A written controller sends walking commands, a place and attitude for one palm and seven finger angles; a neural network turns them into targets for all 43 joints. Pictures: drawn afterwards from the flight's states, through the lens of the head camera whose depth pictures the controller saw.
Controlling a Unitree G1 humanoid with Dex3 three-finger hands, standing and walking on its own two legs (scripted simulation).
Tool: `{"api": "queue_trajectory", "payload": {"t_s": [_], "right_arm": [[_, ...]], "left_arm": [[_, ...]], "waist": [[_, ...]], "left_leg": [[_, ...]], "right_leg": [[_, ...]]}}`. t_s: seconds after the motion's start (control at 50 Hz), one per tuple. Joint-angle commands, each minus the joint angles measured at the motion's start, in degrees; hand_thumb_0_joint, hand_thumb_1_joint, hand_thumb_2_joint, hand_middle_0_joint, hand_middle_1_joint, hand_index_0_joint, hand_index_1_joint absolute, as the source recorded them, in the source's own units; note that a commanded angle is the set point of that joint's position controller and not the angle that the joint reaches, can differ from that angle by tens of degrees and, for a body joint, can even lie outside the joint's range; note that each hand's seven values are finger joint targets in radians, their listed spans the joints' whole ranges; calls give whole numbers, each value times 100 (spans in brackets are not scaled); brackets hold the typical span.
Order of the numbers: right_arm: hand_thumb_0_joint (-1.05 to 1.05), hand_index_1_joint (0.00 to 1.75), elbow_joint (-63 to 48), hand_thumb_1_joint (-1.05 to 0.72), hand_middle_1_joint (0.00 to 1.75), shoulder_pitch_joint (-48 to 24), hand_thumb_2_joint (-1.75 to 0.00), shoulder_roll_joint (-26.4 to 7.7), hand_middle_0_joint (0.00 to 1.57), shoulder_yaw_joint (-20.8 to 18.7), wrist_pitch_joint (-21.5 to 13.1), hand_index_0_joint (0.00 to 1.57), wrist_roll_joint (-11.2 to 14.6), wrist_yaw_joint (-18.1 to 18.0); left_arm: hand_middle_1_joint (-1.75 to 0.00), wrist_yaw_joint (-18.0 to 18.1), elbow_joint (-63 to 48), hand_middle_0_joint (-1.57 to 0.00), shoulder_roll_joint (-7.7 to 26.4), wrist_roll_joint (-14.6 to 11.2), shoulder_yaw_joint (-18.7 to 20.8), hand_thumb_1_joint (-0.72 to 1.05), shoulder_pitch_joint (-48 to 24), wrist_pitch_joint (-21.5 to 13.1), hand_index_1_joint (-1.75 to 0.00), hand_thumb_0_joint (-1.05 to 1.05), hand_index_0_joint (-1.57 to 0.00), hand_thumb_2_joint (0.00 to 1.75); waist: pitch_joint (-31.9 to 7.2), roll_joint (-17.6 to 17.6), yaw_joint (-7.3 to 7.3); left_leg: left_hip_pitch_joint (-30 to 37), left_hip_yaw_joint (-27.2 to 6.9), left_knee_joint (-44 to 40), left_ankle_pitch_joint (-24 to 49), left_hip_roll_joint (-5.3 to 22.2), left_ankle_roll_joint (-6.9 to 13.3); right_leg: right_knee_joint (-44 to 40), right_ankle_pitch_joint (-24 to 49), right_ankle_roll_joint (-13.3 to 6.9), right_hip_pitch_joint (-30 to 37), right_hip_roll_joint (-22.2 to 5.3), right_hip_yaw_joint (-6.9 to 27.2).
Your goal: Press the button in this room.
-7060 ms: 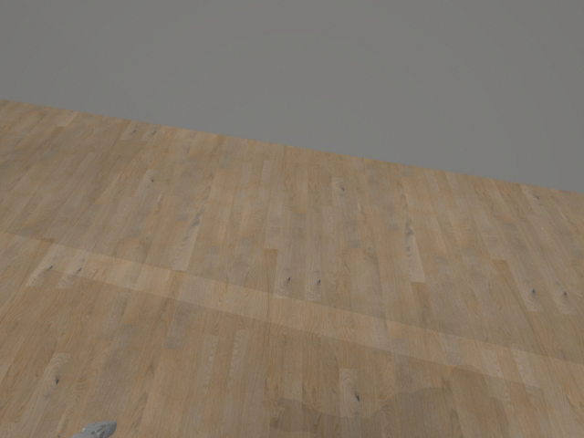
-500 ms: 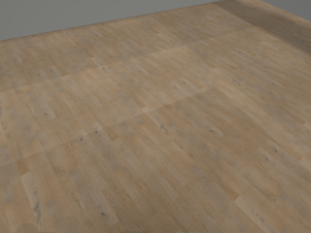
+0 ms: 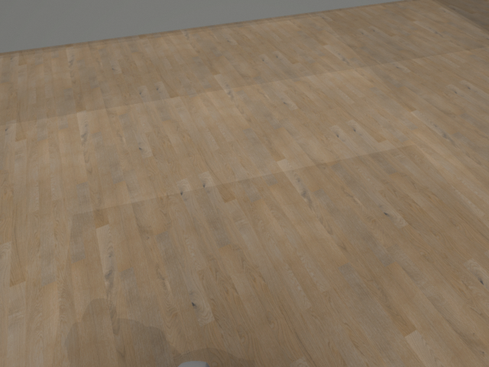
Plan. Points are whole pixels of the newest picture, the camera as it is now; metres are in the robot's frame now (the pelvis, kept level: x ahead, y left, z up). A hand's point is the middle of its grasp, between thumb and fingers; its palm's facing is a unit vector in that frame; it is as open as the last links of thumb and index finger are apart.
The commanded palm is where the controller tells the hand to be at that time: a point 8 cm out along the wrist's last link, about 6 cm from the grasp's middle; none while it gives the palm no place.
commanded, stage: turn or walk to find it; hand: left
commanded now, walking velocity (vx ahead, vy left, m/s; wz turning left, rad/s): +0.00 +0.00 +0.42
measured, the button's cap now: out of the picture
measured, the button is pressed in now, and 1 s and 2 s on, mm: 0 0 0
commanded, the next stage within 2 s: none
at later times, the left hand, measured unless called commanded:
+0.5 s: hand out of the picture +0.04 +0.22 -0.16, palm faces +0.22 -0.94 -0.28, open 7.3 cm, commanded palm none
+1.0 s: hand out of the picture -0.11 +0.23 -0.19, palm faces +0.45 -0.86 -0.24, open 7.3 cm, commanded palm none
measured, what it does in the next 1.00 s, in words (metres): steps on the spot, turning left: left foot, then right foot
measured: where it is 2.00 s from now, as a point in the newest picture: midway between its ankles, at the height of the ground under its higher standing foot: outside the picture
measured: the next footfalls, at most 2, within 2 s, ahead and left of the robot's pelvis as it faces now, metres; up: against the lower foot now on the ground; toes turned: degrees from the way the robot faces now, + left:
left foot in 0.10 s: +0.02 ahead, +0.14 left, +0.00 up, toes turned +7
right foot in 0.50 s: +0.05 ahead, -0.10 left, +0.00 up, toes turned +7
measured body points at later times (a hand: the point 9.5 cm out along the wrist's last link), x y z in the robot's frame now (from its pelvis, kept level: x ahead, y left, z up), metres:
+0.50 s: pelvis -0.02 +0.00 -0.01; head +0.01 -0.01 +0.44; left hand +0.03 +0.27 -0.13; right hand +0.09 -0.23 -0.16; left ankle -0.02 +0.14 -0.74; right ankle +0.01 -0.10 -0.74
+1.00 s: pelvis -0.05 +0.02 -0.01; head -0.03 +0.06 +0.43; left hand -0.14 +0.27 -0.17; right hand +0.13 -0.17 -0.14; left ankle -0.10 +0.12 -0.74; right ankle -0.01 -0.10 -0.71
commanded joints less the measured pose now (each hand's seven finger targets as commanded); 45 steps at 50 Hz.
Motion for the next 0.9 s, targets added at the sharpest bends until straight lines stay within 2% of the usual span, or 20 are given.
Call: {"api": "queue_trajectory", "payload": {"t_s": [0.0,0.04,0.06,0.08,0.1,0.14,0.2,0.3,0.38,0.42,0.44,0.46,0.48,0.5,0.52,0.56,0.6,0.8,0.86,0.88], "right_arm": [[0,30,-512,-90,30,-222,-90,-201,20,23,-243,20,26,-45],[0,30,-418,-90,30,171,-90,-384,20,-9,-322,20,1,-43],[0,30,-442,-90,30,302,-90,-891,20,-114,-379,20,-50,-59],[0,30,-436,-90,30,526,-90,-1330,20,-202,-341,20,-53,-82],[0,30,-342,-90,30,616,-90,-1241,20,-195,-337,20,-69,-132],[0,30,-481,-90,30,-13,-90,-980,20,-113,-331,20,-76,-202],[0,30,-572,-90,30,-230,-90,-873,20,-57,-388,20,-61,-204],[0,30,-536,-90,30,59,-90,-918,20,-129,-359,20,-74,-187],[0,30,-616,-90,30,-67,-90,-925,20,-163,-310,20,-95,-160],[0,30,-667,-90,30,-183,-90,-892,20,-184,-297,20,-67,-144],[0,30,-712,-90,30,-239,-90,-814,20,-178,-297,20,-41,-131],[0,30,-762,-90,30,-180,-90,-548,20,-153,-307,20,10,-101],[0,30,-917,-90,30,-152,-90,-169,20,-75,-301,20,12,-69],[0,30,-889,-90,30,-265,-90,-515,20,-168,-191,20,-61,-90],[0,30,-870,-90,30,-363,-90,-547,20,-212,-117,20,-61,-72],[0,30,-601,-90,30,-52,-90,-439,20,-199,-84,20,-87,7],[0,30,-515,-90,30,116,-90,-389,20,-161,-89,20,-81,24],[0,30,-588,-90,30,-442,-90,-199,20,11,-208,20,17,-16],[0,30,-490,-90,30,-33,-90,-244,20,19,-270,20,12,-44],[0,30,-424,-90,30,188,-90,-388,20,-9,-315,20,0,-35]], "left_arm": [[-30,84,-131,-20,1396,-3,344,90,263,-30,-30,0,-20,90],[-30,69,-141,-20,1267,-84,343,90,152,23,-30,0,-20,90],[-30,39,-267,-20,979,-126,311,90,255,73,-30,0,-20,90],[-30,17,-503,-20,691,-102,190,90,-18,110,-30,0,-20,90],[-30,53,-538,-20,806,-58,186,90,-376,184,-30,0,-20,90],[-30,6,-400,-20,833,-82,232,90,-459,206,-30,0,-20,90],[-30,-45,-250,-20,771,-86,211,90,-163,167,-30,0,-20,90],[-30,-15,-418,-20,690,-113,173,90,-396,140,-30,0,-20,90],[-30,6,-465,-20,657,-138,166,90,-239,93,-30,0,-20,90],[-30,23,-388,-20,716,-141,177,90,109,42,-30,0,-20,90],[-30,38,-345,-20,784,-129,198,90,338,-1,-30,0,-20,90],[-30,75,-333,-20,1096,-68,253,90,457,-60,-30,0,-20,90],[-30,104,-382,-20,1576,-1,347,90,421,-83,-30,0,-20,90],[-30,98,-463,-20,1579,-62,363,90,390,-80,-30,0,-20,90],[-30,128,-520,-20,1422,-59,352,90,80,-30,-30,0,-20,90],[-30,98,-667,-20,1124,-55,247,90,-513,-49,-30,0,-20,90],[-30,100,-656,-20,1016,-52,214,90,-467,-98,-30,0,-20,90],[-30,80,-239,-20,1392,7,329,90,333,-48,-30,0,-20,90],[-30,70,-187,-20,1401,-34,348,90,138,1,-30,0,-20,90],[-30,56,-210,-20,1313,-83,337,90,81,37,-30,0,-20,90]], "waist": [[-714,-1229,138],[-841,-598,-136],[-936,779,-198],[-698,1732,-334],[-678,1353,-474],[-224,1219,-230],[-391,798,-81],[-566,737,-248],[-597,940,-166],[-675,814,17],[-795,607,141],[-848,-178,182],[-632,-1691,186],[-526,-1747,295],[-186,-1452,155],[18,-746,-166],[-160,-950,-162],[-628,-1235,283],[-723,-1096,13],[-812,-686,-141]], "left_leg": [[119,396,-1168,263,-103,82],[1246,291,-2553,1542,58,204],[1963,-1165,-2944,2572,1138,640],[1840,-2140,-3127,3993,2136,1275],[1339,-2069,-3196,3271,2086,1464],[853,-1684,-3222,2552,1621,1381],[1098,-1189,-3030,3278,1165,1236],[1401,-1494,-2856,3662,1187,1353],[1001,-1710,-2703,3653,1035,1273],[696,-1714,-2430,3448,873,1124],[413,-1591,-2158,2993,678,925],[-315,-1180,-1472,1978,243,600],[-1304,-347,-302,-176,-575,219],[-1121,-630,824,-655,-376,235],[-1081,-717,1552,-447,-288,271],[-1094,-558,2149,322,-135,188],[-1089,-381,2116,560,-87,70],[-359,268,-388,-111,-73,29],[536,451,-1710,788,-105,112],[1155,316,-2459,1487,12,192]], "right_leg": [[-449,2726,-576,806,-1397,957],[313,1921,-109,103,-1163,534],[1347,280,304,-1054,-522,204],[2362,-2074,529,-1878,-35,335],[2962,-2003,478,-1717,-39,825],[3353,-1341,488,-1883,-77,1084],[3048,-914,547,-1634,73,1017],[2167,-1080,587,-1420,250,1011],[1135,-878,519,-714,449,921],[208,-198,496,-79,509,872],[-546,336,470,457,395,907],[-1093,483,275,1119,-351,1616],[-1384,908,-355,1292,-1703,2959],[-1648,477,-706,354,-2061,3110],[-1789,-144,-771,-231,-1905,3039],[-1572,-77,-508,-381,-1257,1945],[-1412,524,-455,-77,-1097,1472],[-694,2648,-704,925,-1393,1074],[-195,2337,-363,513,-1304,743],[298,1882,-84,108,-1138,523]]}}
